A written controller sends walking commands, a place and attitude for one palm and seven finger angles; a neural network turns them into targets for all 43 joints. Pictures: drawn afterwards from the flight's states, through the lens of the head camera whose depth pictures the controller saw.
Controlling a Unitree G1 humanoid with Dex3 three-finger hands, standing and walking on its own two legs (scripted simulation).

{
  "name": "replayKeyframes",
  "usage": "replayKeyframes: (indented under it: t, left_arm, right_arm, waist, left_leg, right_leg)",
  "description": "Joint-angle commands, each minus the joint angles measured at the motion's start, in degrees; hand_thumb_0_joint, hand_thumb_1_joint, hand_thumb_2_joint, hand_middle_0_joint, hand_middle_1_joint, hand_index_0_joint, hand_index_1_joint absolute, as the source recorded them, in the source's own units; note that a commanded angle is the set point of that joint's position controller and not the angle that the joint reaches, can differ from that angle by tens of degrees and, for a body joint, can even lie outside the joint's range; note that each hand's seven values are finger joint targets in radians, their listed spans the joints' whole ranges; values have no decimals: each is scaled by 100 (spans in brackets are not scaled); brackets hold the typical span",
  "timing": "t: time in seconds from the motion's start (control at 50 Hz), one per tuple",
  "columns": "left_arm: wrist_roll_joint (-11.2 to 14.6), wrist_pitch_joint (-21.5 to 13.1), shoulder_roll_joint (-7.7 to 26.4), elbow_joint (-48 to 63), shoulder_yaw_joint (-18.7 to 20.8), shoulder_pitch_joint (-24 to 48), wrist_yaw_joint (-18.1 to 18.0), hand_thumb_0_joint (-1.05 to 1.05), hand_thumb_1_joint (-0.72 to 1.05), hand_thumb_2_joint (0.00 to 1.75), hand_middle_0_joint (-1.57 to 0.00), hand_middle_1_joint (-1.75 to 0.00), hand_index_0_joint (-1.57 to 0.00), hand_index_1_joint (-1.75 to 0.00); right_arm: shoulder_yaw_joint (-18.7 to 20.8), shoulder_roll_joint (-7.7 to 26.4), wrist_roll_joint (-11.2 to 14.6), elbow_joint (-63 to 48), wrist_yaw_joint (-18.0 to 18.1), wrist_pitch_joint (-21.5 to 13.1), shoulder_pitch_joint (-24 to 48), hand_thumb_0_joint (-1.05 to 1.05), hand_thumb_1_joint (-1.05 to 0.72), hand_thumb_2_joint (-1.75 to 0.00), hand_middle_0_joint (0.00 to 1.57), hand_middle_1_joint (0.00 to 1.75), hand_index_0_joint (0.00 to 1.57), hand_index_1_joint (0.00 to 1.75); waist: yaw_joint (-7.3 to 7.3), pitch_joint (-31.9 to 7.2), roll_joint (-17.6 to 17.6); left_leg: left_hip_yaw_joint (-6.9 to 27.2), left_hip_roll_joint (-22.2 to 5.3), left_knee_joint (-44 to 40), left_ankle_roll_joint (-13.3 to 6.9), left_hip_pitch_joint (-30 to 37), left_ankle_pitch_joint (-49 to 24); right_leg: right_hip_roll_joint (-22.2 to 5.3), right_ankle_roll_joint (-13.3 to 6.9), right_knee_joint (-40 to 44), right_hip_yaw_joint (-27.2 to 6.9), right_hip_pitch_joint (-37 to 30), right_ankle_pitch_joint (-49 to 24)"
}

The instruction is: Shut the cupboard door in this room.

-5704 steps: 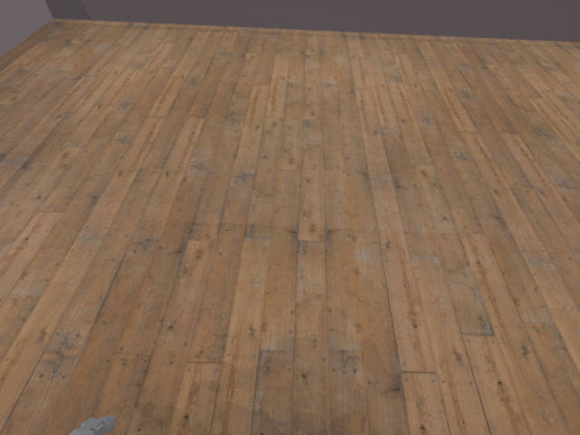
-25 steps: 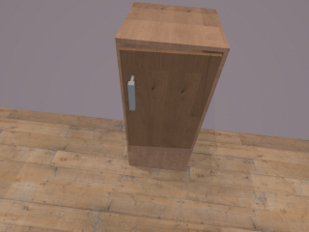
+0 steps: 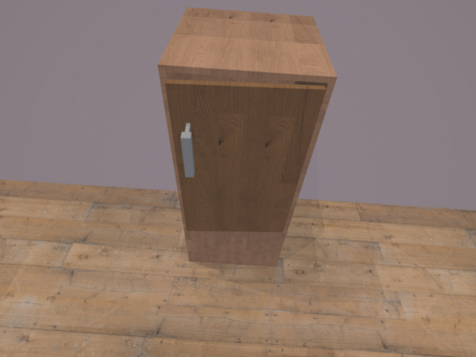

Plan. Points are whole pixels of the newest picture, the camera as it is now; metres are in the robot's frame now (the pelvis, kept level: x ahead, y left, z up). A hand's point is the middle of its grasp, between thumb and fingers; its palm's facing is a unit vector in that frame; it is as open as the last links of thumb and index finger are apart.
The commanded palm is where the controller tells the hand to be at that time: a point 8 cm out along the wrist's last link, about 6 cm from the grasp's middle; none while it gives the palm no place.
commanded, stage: shuffle to correct the standing spot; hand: left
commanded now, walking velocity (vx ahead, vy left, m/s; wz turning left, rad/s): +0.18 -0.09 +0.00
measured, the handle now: (189, 150) +0.59 +0.16 -0.02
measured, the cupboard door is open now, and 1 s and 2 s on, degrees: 3 3 3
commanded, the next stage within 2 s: come to a stop and stand still in 0.58 s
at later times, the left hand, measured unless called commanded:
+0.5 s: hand out of the picture +0.03 +0.12 -0.19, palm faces +0.01 -0.99 -0.10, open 7.4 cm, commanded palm none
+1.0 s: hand out of the picture +0.14 +0.07 -0.19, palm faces +0.15 -0.98 -0.13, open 7.4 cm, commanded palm none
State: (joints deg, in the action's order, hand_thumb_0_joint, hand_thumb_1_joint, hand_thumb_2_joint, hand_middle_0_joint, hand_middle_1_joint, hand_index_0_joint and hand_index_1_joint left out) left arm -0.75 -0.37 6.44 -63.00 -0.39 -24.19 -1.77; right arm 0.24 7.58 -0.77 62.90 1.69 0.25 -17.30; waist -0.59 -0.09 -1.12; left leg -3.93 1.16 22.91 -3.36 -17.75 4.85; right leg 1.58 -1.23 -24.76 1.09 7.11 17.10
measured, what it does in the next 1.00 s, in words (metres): walks ahead: right foot, then left foot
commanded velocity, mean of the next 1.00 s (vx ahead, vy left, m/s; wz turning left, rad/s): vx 0.06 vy -0.02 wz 0.06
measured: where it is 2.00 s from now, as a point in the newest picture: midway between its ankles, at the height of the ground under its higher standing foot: outside the picture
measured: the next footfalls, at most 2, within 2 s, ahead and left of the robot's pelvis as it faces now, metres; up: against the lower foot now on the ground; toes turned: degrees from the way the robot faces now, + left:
right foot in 0.70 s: +0.18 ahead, -0.19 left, +0.00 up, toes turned +0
left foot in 0.96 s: +0.18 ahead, +0.03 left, +0.00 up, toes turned +8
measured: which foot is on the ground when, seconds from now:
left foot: down 0.00-0.70, up 0.72-0.94, down 0.96-1.00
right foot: down 0.00-0.42, up 0.44-0.68, down 0.70-1.00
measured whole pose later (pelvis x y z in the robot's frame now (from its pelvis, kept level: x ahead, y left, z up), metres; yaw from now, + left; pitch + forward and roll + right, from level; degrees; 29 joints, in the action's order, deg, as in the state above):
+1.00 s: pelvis +0.16 -0.08 -0.01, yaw +4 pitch -1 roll +1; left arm -1.0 0.8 7.0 -59.7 1.3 -18.0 -1.6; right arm 1.5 9.6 -0.8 57.5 1.6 0.2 -7.8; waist 2.4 4.6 -3.1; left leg -6.0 -0.4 31.4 -1.4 -17.1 11.8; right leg -3.0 -0.4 -35.0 5.6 12.5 21.8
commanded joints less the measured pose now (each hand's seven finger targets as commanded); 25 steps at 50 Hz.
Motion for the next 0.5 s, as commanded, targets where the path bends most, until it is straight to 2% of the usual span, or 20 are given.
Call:
replayKeyframes:
  t: [0.0, 0.04, 0.12, 0.22, 0.28, 0.32, 0.34, 0.36, 0.38, 0.4, 0.42, 0.44, 0.46, 0.48]
  left_arm:
    - [-32, -50, 395, 72, 76, -659, -14, 0, 90, 90, -20, -30, -20, -30]
    - [-46, -34, 406, 83, 112, -723, 17, 0, 90, 90, -20, -30, -20, -30]
    - [-50, -58, 362, 80, 139, -842, 50, 0, 90, 90, -20, -30, -20, -30]
    - [-26, -131, 389, 106, 158, -726, 43, 0, 90, 90, -20, -30, -20, -30]
    - [-23, -151, 447, 72, 192, -785, 34, 0, 90, 90, -20, -30, -20, -30]
    - [-31, -158, 472, 20, 215, -854, 21, 0, 90, 90, -20, -30, -20, -30]
    - [-34, -164, 488, 14, 222, -868, 20, 0, 90, 90, -20, -30, -20, -30]
    - [-30, -167, 489, 27, 217, -781, 24, 0, 90, 90, -20, -30, -20, -30]
    - [-21, -183, 452, 71, 208, -678, 28, 0, 90, 90, -20, -30, -20, -30]
    - [-14, -211, 362, 148, 190, -513, 29, 0, 90, 90, -20, -30, -20, -30]
    - [-26, -230, 379, 343, 182, -15, 37, 0, 90, 90, -20, -30, -20, -30]
    - [-59, -194, 418, 465, 239, 314, 54, 0, 90, 90, -20, -30, -20, -30]
    - [-58, -181, 351, 539, 249, 457, 90, 0, 90, 90, -20, -30, -20, -30]
    - [-57, -162, 254, 558, 265, 503, 129, 0, 90, 90, -20, -30, -20, -30]
  right_arm:
    - [94, 563, -18, -117, -1, -43, -324, 0, -90, -90, 20, 30, 20, 30]
    - [131, 595, -44, -128, -5, -43, -325, 0, -90, -90, 20, 30, 20, 30]
    - [171, 565, -39, -184, -12, -77, -277, 0, -90, -90, 20, 30, 20, 30]
    - [133, 386, -27, -237, -22, -187, -243, 0, -90, -90, 20, 30, 20, 30]
    - [89, 315, -16, -230, -15, -279, -227, 0, -90, -90, 20, 30, 20, 30]
    - [79, 283, -14, -252, -3, -322, -135, 0, -90, -90, 20, 30, 20, 30]
    - [74, 296, -16, -223, 8, -353, -199, 0, -90, -90, 20, 30, 20, 30]
    - [84, 383, -18, -146, 35, -372, -371, 0, -90, -90, 20, 30, 20, 30]
    - [119, 567, -38, -2, 77, -395, -769, 0, -90, -90, 20, 30, 20, 30]
    - [200, 850, -76, 158, 135, -401, -1295, 0, -90, -90, 20, 30, 20, 30]
    - [234, 958, -102, 265, 159, -368, -1651, 0, -90, -90, 20, 30, 20, 30]
    - [235, 961, -94, 226, 164, -341, -1560, 0, -90, -90, 20, 30, 20, 30]
    - [226, 882, -95, 120, 154, -359, -1274, 0, -90, -90, 20, 30, 20, 30]
    - [219, 844, -102, 18, 145, -381, -994, 0, -90, -90, 20, 30, 20, 30]
  waist:
    - [84, 617, 349]
    - [110, 567, 338]
    - [148, 646, 151]
    - [88, 832, -373]
    - [94, 738, -493]
    - [94, 777, -437]
    - [49, 593, -279]
    - [-69, 442, 34]
    - [-209, 158, 571]
    - [-347, -23, 1274]
    - [-491, 173, 1454]
    - [-423, 375, 854]
    - [-313, 434, 483]
    - [-184, 401, 493]
  left_leg:
    - [1136, -697, -811, 93, 381, 2130]
    - [1162, -711, -839, 61, 255, 2488]
    - [1119, -732, -656, -13, 78, 2466]
    - [568, -500, 328, 25, -57, 1429]
    - [246, -410, 845, 21, -224, 850]
    - [88, -381, 1110, 13, -314, 502]
    - [70, -406, 1059, -22, -117, 207]
    - [201, -514, 857, -105, 402, -199]
    - [809, -877, 571, -354, 1187, -814]
    - [1955, -1605, 247, -896, 1982, -1569]
    - [2784, -2273, -303, -1338, 2179, -2157]
    - [2813, -2465, -401, -1436, 1776, -2043]
    - [2561, -2352, -485, -1339, 1397, -1743]
    - [2263, -2167, -592, -1195, 1024, -1347]
  right_leg:
    - [-480, -206, 684, -444, 1058, 1019]
    - [-423, -254, 542, -410, 1043, 1294]
    - [-473, -343, 517, -464, 1023, 1289]
    - [-805, -516, 813, -915, 952, 1065]
    - [-934, -602, 679, -997, 524, 243]
    - [-971, -639, 453, -980, 315, -725]
    - [-921, -611, 166, -829, 211, -1363]
    - [-762, -525, -325, -545, 385, -1909]
    - [-477, -372, -1182, -194, 861, -1930]
    - [-146, -181, -2325, 222, 1724, -931]
    - [-31, -166, -3432, 203, 2595, 1409]
    - [-307, -200, -3867, -123, 2781, 1561]
    - [-513, -167, -3810, -246, 2691, 1376]
    - [-613, -112, -3549, -216, 2425, 1210]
